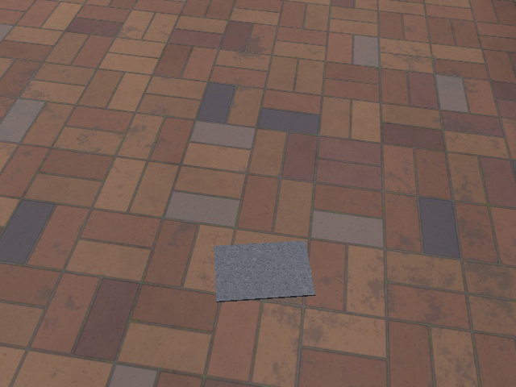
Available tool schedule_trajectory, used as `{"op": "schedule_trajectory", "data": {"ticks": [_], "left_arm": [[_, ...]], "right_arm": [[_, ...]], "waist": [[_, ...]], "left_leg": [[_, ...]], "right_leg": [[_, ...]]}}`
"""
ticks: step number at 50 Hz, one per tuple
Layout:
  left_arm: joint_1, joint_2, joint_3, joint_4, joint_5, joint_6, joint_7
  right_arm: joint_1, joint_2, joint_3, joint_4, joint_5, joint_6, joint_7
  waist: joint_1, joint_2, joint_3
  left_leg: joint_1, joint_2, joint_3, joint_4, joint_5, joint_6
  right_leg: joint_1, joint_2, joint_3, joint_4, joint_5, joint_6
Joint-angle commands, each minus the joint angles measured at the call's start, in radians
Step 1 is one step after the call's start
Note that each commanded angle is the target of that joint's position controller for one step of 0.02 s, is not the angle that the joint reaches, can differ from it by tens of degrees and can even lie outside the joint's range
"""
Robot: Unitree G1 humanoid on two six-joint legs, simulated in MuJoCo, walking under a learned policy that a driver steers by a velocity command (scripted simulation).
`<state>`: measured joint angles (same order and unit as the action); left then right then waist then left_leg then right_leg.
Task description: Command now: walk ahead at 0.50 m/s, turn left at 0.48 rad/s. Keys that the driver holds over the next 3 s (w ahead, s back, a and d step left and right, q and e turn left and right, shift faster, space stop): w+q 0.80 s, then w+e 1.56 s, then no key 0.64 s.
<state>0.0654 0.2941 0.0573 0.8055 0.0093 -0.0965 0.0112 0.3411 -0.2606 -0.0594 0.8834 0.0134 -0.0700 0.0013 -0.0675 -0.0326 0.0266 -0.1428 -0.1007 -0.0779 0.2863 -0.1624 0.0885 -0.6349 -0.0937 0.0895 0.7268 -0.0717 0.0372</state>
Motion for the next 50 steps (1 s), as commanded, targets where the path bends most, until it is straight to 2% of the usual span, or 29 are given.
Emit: {"op": "schedule_trajectory", "data": {"ticks": [1, 6, 8, 9, 10, 11, 12, 13, 14, 15, 17, 19, 22, 26, 29, 31, 33, 34, 35, 36, 37, 38, 39, 40, 41, 42, 44, 47, 50], "left_arm": [[-0.094, 0.045, 0.005, -0.079, -0.007, -0.015, -0.008], [-0.156, 0.084, 0.013, -0.116, -0.019, -0.034, -0.027], [-0.089, 0.11, 0.023, -0.104, -0.022, -0.044, -0.028], [0.008, 0.136, 0.037, -0.079, -0.016, -0.048, -0.023], [0.157, 0.183, 0.052, -0.059, 0.0, -0.052, -0.015], [0.285, 0.271, 0.079, -0.036, 0.01, -0.037, -0.009], [0.289, 0.204, 0.063, -0.023, -0.009, -0.025, -0.02], [0.228, 0.124, 0.04, -0.044, -0.014, -0.021, -0.021], [0.171, 0.098, 0.031, -0.053, -0.008, -0.014, -0.02], [0.125, 0.074, 0.022, -0.046, -0.008, -0.013, -0.019], [0.092, 0.063, 0.016, -0.034, 0.001, -0.018, -0.018], [0.096, 0.08, 0.023, -0.016, -0.005, -0.026, -0.019], [0.106, 0.112, 0.036, 0.007, -0.009, -0.028, -0.016], [0.124, 0.143, 0.042, 0.028, -0.017, -0.017, -0.011], [0.177, 0.171, 0.049, 0.054, -0.029, -0.003, -0.009], [0.194, 0.193, 0.055, 0.066, -0.041, 0.011, -0.008], [0.181, 0.224, 0.064, 0.065, -0.052, 0.024, -0.005], [0.177, 0.244, 0.07, 0.061, -0.048, 0.037, -0.006], [0.164, 0.232, 0.065, 0.055, -0.051, 0.044, -0.003], [0.183, 0.18, 0.043, 0.038, -0.019, 0.041, -0.003], [0.26, 0.038, -0.006, -0.027, 0.017, 0.012, -0.022], [0.148, 0.124, 0.007, -0.032, -0.019, -0.024, -0.038], [0.067, 0.167, 0.018, -0.062, -0.053, -0.042, -0.046], [0.066, 0.151, 0.013, -0.06, -0.041, -0.051, -0.039], [0.097, 0.15, 0.015, -0.035, -0.023, -0.046, -0.034], [0.134, 0.151, 0.017, -0.018, -0.022, -0.031, -0.037], [0.176, 0.127, 0.017, 0.004, -0.02, -0.006, -0.034], [0.108, 0.094, 0.006, -0.015, -0.013, 0.013, -0.026], [0.044, 0.077, 0.0, -0.032, -0.021, 0.009, -0.034]], "right_arm": [[-0.006, -0.185, -0.044, -0.063, 0.008, -0.007, -0.018], [0.046, -0.18, -0.048, -0.053, 0.013, 0.014, -0.026], [0.029, -0.181, -0.051, -0.065, 0.009, 0.022, -0.029], [0.016, -0.158, -0.044, -0.077, 0.006, 0.023, -0.027], [-0.001, -0.109, -0.025, -0.101, -0.004, 0.019, -0.021], [0.112, -0.04, -0.005, -0.126, 0.012, 0.007, -0.019], [0.132, -0.096, -0.009, -0.132, 0.028, 0.006, -0.023], [0.063, -0.184, -0.033, -0.133, 0.033, 0.011, -0.025], [0.003, -0.188, -0.038, -0.143, 0.028, 0.02, -0.027], [-0.024, -0.177, -0.042, -0.153, 0.021, 0.026, -0.03], [-0.023, -0.135, -0.044, -0.164, 0.02, 0.043, -0.025], [-0.039, -0.098, -0.039, -0.187, 0.02, 0.056, -0.02], [-0.089, -0.089, -0.036, -0.227, 0.011, 0.058, -0.012], [-0.197, -0.071, -0.025, -0.273, 0.008, 0.046, 0.015], [-0.284, -0.067, -0.02, -0.321, 0.01, 0.047, 0.033], [-0.31, -0.079, -0.023, -0.348, 0.01, 0.051, 0.042], [-0.274, -0.112, -0.039, -0.357, 0.006, 0.058, 0.046], [-0.191, -0.147, -0.057, -0.339, 0.005, 0.062, 0.047], [-0.027, -0.197, -0.087, -0.294, 0.01, 0.066, 0.041], [0.151, -0.277, -0.12, -0.247, 0.019, 0.078, 0.018], [0.096, -0.377, -0.123, -0.26, 0.026, 0.063, 0.016], [0.122, -0.274, -0.094, -0.286, 0.016, 0.044, 0.024], [0.081, -0.231, -0.077, -0.275, 0.005, 0.026, 0.029], [0.02, -0.211, -0.068, -0.277, 0.007, 0.016, 0.028], [-0.054, -0.168, -0.054, -0.283, 0.003, 0.016, 0.025], [-0.097, -0.142, -0.041, -0.295, -0.012, 0.013, 0.02], [-0.114, -0.141, -0.036, -0.287, -0.018, 0.0, 0.016], [-0.078, -0.165, -0.04, -0.247, -0.019, -0.015, 0.005], [-0.065, -0.161, -0.034, -0.219, -0.024, -0.02, -0.002]], "waist": [[0.004, 0.103, 0.005], [-0.003, 0.119, -0.003], [0.041, 0.149, -0.024], [0.09, 0.144, -0.078], [0.16, 0.09, -0.209], [0.145, -0.165, -0.366], [0.138, -0.264, -0.361], [0.148, -0.143, -0.214], [0.136, -0.073, -0.121], [0.119, -0.052, -0.052], [0.084, -0.082, -0.007], [0.079, -0.066, 0.006], [0.084, -0.037, 0.015], [0.123, -0.021, 0.034], [0.149, -0.012, 0.061], [0.142, -0.02, 0.068], [0.098, -0.052, 0.026], [0.043, -0.069, -0.036], [-0.05, -0.042, -0.125], [-0.116, 0.077, -0.226], [0.024, 0.332, -0.326], [-0.06, 0.193, -0.403], [-0.059, 0.144, -0.245], [-0.009, 0.055, -0.166], [0.039, 0.034, -0.114], [0.072, 0.064, -0.096], [0.092, 0.081, -0.086], [0.072, 0.079, -0.029], [0.041, 0.084, 0.007]], "left_leg": [[-0.099, 0.211, -0.172, -0.108, 0.089, 0.125], [0.022, 0.254, -0.278, 0.011, 0.079, 0.105], [0.04, 0.258, -0.315, 0.084, 0.134, 0.09], [0.016, 0.213, -0.297, 0.175, 0.184, 0.066], [-0.087, 0.155, -0.238, 0.404, 0.132, 0.034], [-0.426, 0.011, -0.09, 0.737, -0.188, -0.045], [-0.586, 0.056, -0.085, 0.916, -0.44, -0.053], [-0.634, 0.11, -0.098, 0.982, -0.364, -0.054], [-0.613, 0.149, -0.064, 0.982, -0.282, -0.061], [-0.589, 0.171, -0.06, 0.934, -0.217, -0.065], [-0.52, 0.211, -0.048, 0.874, -0.155, -0.066], [-0.528, 0.225, -0.03, 0.83, -0.12, -0.073], [-0.565, 0.233, -0.024, 0.697, -0.006, -0.089], [-0.517, 0.217, 0.04, 0.48, 0.174, -0.082], [-0.517, 0.202, 0.082, 0.385, 0.17, -0.062], [-0.512, 0.187, 0.105, 0.347, 0.106, -0.038], [-0.412, 0.133, 0.155, 0.329, 0.008, -0.001], [-0.288, 0.087, 0.188, 0.329, -0.056, 0.026], [-0.049, 0.045, 0.199, 0.276, 0.003, 0.065], [0.285, 0.14, 0.013, 0.262, 0.014, 0.127], [0.576, 0.394, -0.58, 0.134, -0.188, 0.316], [0.588, 0.432, -0.729, 0.004, -0.299, 0.318], [0.476, 0.413, -0.597, -0.017, -0.206, 0.27], [0.326, 0.373, -0.486, -0.016, -0.099, 0.237], [0.195, 0.342, -0.367, -0.023, 0.022, 0.208], [0.109, 0.324, -0.303, -0.047, 0.114, 0.197], [0.02, 0.299, -0.204, -0.078, 0.253, 0.19], [-0.021, 0.282, -0.086, -0.129, 0.312, 0.178], [-0.021, 0.244, 0.022, -0.154, 0.245, 0.127]], "right_leg": [[0.106, 0.057, -0.037, -0.158, 0.163, 0.015], [0.154, 0.081, -0.006, -0.273, 0.1, -0.004], [0.25, 0.085, -0.018, -0.303, 0.024, -0.032], [0.396, 0.078, -0.027, -0.334, 0.022, -0.062], [0.645, -0.045, 0.073, -0.292, -0.003, -0.123], [1.022, -0.276, 0.444, -0.322, -0.152, -0.269], [1.035, -0.357, 0.663, -0.407, -0.32, -0.304], [0.904, -0.309, 0.535, -0.431, -0.365, -0.261], [0.773, -0.26, 0.389, -0.451, -0.283, -0.227], [0.668, -0.219, 0.29, -0.49, -0.198, -0.211], [0.554, -0.173, 0.156, -0.543, -0.102, -0.194], [0.527, -0.172, 0.076, -0.581, -0.035, -0.213], [0.552, -0.177, -0.02, -0.609, 0.048, -0.229], [0.578, -0.148, -0.166, -0.607, 0.133, -0.201], [0.65, -0.171, -0.214, -0.587, 0.168, -0.186], [0.713, -0.194, -0.237, -0.547, 0.253, -0.172], [0.749, -0.198, -0.273, -0.434, 0.546, -0.155], [0.741, -0.185, -0.298, -0.284, 0.701, -0.147], [0.649, -0.156, -0.327, -0.072, 0.72, -0.119], [0.384, -0.111, -0.324, 0.243, 0.39, -0.073], [-0.058, 0.102, -0.204, 0.574, -0.526, -0.025], [-0.158, 0.092, 0.002, 0.666, -0.522, -0.044], [-0.224, 0.052, -0.007, 0.637, -0.426, -0.065], [-0.172, 0.009, -0.004, 0.545, -0.341, -0.072], [-0.096, -0.032, -0.011, 0.459, -0.283, -0.061], [-0.023, -0.058, -0.009, 0.42, -0.243, -0.052], [0.038, -0.066, -0.037, 0.366, -0.199, -0.026], [-0.015, -0.067, -0.052, 0.249, -0.048, 0.007], [-0.004, -0.044, -0.062, 0.06, 0.169, -0.001]]}}
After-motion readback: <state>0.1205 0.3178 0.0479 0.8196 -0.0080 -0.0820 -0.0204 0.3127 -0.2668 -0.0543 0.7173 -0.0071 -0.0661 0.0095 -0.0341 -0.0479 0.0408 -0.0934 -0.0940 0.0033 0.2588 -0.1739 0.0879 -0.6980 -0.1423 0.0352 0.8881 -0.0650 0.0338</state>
